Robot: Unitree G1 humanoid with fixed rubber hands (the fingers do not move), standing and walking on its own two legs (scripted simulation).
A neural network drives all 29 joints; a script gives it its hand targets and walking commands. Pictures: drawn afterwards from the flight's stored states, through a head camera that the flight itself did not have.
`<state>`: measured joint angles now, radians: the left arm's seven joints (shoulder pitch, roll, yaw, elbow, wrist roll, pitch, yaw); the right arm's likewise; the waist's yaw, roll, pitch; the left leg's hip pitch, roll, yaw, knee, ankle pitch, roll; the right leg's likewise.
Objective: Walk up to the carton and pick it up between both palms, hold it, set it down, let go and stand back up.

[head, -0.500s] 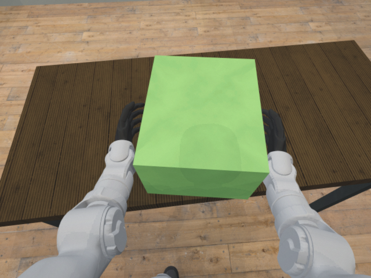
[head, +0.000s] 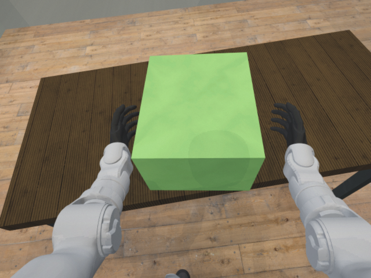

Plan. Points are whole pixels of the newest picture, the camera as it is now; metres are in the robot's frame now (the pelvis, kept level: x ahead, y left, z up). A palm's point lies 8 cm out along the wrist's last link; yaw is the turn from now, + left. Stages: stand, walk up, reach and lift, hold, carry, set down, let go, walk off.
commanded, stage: set down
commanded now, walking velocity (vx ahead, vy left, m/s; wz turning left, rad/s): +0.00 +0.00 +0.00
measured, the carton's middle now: (198, 121) +0.47 -0.01 +0.01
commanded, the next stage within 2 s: none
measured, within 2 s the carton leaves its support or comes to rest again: neither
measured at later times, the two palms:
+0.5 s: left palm (90, 180) +0.32 +0.23 +0.03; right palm (304, 171) +0.31 -0.21 +0.02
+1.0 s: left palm (95, 205) +0.26 +0.21 +0.02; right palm (313, 202) +0.25 -0.21 +0.02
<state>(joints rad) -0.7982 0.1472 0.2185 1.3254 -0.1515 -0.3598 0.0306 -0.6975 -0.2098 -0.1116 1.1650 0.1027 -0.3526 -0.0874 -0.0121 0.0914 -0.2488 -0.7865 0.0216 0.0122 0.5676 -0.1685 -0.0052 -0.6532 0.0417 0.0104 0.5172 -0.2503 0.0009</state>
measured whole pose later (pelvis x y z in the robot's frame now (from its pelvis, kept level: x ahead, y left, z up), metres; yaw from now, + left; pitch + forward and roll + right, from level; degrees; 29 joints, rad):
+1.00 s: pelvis -0.04 -0.02 +0.01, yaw +1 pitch +1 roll -1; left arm -0.24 0.23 0.06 0.70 -0.22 -0.09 0.00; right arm -0.20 -0.14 0.02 0.72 0.27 -0.12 -0.09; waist -0.01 -0.05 -0.06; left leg -0.38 0.02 0.01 0.49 -0.13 0.01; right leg -0.29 0.04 0.01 0.51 -0.25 -0.01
